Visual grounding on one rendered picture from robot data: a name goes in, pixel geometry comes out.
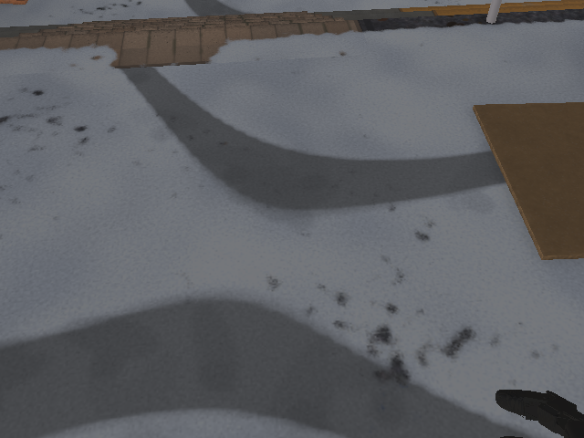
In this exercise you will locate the right robot hand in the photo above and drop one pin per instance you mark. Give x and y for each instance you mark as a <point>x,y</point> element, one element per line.
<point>550,410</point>

